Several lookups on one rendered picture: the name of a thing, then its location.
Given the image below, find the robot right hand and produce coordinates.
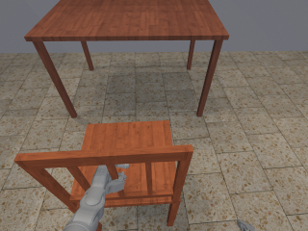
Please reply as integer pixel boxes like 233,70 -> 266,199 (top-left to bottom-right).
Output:
237,219 -> 256,231

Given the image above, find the table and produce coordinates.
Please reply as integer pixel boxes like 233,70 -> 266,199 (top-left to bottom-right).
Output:
24,0 -> 229,118

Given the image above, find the robot left forearm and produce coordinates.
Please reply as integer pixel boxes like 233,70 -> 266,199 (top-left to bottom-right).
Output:
63,186 -> 106,231

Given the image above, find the robot left hand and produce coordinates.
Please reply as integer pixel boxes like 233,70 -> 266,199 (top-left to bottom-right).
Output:
90,164 -> 129,194

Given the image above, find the chair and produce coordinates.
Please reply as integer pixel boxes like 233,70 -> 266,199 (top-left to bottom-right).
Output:
13,120 -> 193,231

